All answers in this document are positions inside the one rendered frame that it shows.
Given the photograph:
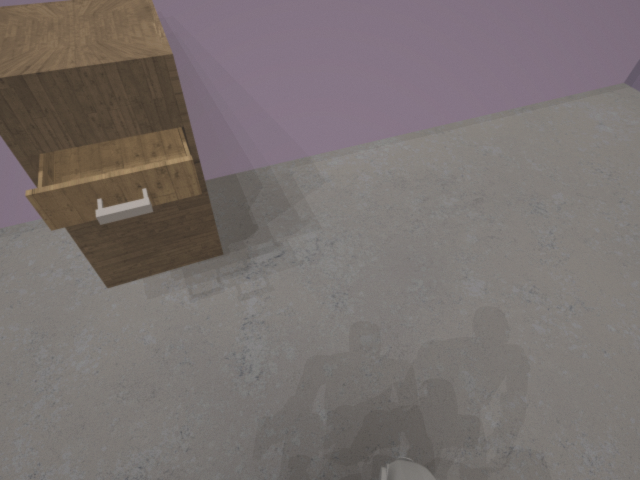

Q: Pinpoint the right robot thigh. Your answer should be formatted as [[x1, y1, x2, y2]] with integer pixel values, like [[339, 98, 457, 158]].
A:
[[379, 460, 436, 480]]

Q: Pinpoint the drawer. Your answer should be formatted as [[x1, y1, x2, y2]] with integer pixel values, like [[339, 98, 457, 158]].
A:
[[25, 127, 202, 231]]

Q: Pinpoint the cabinet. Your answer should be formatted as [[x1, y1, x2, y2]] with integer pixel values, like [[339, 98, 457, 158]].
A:
[[0, 0, 224, 288]]

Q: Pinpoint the handle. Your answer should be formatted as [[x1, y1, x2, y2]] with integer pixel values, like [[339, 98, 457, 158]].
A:
[[95, 188, 153, 225]]

